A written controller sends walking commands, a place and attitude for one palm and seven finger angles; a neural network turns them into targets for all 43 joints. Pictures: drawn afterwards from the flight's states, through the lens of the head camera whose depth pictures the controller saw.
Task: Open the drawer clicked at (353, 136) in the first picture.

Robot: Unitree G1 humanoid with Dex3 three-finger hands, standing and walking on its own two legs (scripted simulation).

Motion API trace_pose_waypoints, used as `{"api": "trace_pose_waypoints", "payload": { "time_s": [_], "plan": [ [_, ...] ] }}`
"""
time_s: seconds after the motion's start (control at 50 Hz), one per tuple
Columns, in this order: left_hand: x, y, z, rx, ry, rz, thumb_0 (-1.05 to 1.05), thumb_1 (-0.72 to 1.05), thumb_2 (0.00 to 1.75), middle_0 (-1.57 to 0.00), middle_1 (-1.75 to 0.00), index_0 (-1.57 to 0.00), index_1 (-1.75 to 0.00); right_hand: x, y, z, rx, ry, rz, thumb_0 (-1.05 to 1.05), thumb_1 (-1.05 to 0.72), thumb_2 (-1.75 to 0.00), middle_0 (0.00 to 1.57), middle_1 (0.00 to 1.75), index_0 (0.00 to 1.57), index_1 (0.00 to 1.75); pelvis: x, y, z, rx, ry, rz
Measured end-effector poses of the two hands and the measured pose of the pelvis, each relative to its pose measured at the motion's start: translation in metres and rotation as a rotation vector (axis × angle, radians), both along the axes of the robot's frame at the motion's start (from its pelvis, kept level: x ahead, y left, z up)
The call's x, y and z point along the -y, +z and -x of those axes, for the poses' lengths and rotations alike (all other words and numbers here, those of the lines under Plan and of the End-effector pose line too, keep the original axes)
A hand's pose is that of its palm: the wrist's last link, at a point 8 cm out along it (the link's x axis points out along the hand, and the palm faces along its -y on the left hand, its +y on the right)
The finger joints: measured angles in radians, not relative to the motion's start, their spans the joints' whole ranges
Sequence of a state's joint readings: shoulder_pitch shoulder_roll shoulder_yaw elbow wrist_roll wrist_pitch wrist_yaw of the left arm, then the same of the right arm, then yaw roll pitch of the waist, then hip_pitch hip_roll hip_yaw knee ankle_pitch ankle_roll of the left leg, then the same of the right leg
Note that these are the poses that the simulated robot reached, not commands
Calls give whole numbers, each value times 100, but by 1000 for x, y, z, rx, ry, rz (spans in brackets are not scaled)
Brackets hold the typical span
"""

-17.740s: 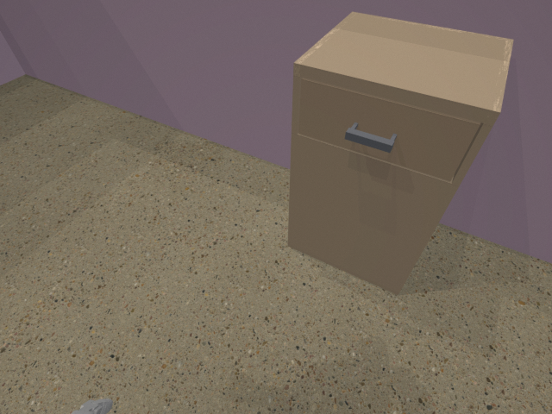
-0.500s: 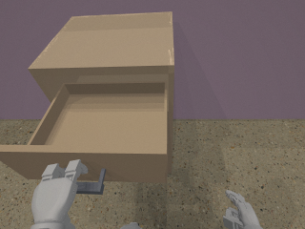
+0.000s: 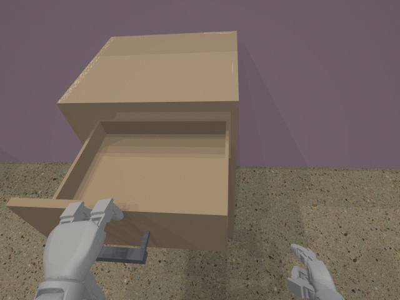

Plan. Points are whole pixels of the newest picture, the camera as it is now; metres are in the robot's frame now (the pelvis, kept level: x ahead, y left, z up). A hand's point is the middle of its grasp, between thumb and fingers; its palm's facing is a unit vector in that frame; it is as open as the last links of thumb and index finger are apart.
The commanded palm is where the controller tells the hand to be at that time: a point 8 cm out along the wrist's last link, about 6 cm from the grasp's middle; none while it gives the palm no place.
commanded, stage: lift the hand off the handle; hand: left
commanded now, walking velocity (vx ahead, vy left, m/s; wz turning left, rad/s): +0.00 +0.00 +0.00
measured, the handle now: (119, 244) +0.23 +0.21 -0.02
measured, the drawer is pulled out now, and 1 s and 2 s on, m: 0.30 0.30 0.30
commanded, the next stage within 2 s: draw the hand back to the body in 0.50 s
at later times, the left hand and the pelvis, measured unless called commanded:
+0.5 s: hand (78, 231) +0.19 +0.22 +0.12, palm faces +0.09 -0.16 -0.98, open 13.8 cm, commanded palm +0.16 +0.21 +0.18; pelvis +0.01 +0.00 +0.02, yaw +0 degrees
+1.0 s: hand (67, 237) +0.18 +0.23 +0.13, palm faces +0.06 -0.14 -0.99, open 13.8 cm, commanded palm +0.15 +0.23 +0.19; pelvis +0.01 +0.01 +0.02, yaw +0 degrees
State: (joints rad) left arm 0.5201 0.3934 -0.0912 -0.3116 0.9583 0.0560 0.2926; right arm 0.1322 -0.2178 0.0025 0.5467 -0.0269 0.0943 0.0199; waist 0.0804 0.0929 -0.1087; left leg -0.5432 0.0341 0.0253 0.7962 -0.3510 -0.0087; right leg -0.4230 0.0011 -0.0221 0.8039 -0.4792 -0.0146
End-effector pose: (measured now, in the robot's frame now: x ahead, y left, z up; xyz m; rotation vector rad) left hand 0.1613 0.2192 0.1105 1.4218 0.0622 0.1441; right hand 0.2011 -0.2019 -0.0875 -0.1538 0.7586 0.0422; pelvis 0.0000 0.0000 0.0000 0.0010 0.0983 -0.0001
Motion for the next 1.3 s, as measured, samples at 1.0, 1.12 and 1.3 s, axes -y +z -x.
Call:
{"api": "trace_pose_waypoints", "payload": {
  "time_s": [1.0,1.12,1.3],
  "plan": [
    [-16,69,5,-3,-27,-1,0,-49,30,-31,-120,-32,-121,-8,32,-19,40,31,-4,1,-91,-90,20,30,20,30,-7,23,-6,74,0,8],
    [-26,77,10,10,-32,-32,0,-49,30,-32,-120,-32,-121,-7,33,-17,40,18,1,1,-91,-90,20,30,20,30,-8,24,-5,74,-3,11],
    [-39,70,16,143,68,657,-1,-47,31,-31,-118,-32,-119,-8,41,-11,122,-34,22,1,-91,-90,20,30,20,30,-12,25,-4,118,4,7]
  ]
}}
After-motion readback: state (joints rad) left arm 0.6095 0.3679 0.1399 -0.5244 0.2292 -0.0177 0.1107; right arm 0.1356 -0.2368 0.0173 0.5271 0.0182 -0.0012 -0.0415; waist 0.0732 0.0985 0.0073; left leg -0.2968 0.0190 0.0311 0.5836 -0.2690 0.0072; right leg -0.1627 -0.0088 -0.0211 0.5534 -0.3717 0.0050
